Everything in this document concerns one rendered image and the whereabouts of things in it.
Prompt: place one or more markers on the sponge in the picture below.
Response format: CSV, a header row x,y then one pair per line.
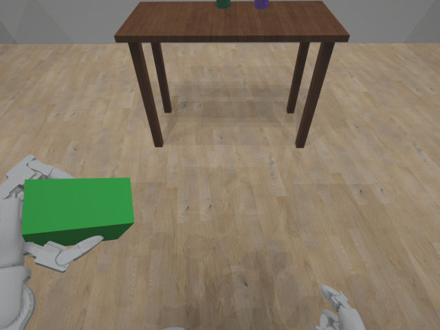
x,y
68,211

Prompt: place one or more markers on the robot right hand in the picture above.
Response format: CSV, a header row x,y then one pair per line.
x,y
348,318

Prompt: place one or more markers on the left robot forearm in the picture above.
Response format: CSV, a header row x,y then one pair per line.
x,y
17,300

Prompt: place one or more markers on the table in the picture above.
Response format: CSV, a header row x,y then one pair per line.
x,y
159,22

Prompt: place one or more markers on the robot left hand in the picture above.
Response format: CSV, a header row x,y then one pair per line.
x,y
13,247

